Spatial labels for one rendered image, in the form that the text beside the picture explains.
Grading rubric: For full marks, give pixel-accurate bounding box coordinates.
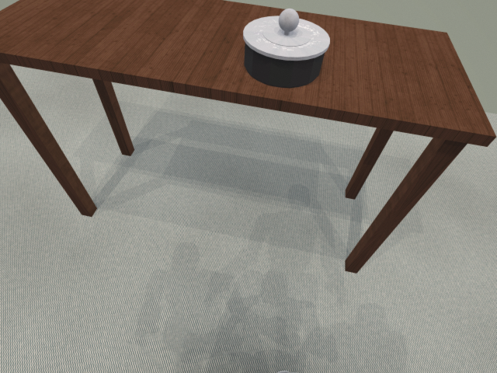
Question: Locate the lid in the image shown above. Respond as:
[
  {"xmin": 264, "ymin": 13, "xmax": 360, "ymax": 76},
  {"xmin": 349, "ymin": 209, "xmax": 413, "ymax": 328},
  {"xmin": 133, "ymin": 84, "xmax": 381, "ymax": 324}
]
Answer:
[{"xmin": 243, "ymin": 16, "xmax": 330, "ymax": 61}]

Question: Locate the pot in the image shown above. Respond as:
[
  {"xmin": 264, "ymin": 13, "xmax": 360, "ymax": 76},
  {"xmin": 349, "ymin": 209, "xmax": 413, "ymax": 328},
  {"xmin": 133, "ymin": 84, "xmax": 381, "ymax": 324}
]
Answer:
[{"xmin": 244, "ymin": 44, "xmax": 325, "ymax": 88}]

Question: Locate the table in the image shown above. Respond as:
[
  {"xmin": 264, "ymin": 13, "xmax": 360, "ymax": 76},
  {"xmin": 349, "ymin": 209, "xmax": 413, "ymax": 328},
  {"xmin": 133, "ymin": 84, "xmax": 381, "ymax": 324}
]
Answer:
[{"xmin": 0, "ymin": 0, "xmax": 496, "ymax": 274}]

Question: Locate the knob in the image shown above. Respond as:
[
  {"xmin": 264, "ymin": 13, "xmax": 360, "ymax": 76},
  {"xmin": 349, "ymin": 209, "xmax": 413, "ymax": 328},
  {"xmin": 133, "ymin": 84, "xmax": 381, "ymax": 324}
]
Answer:
[{"xmin": 279, "ymin": 9, "xmax": 299, "ymax": 32}]

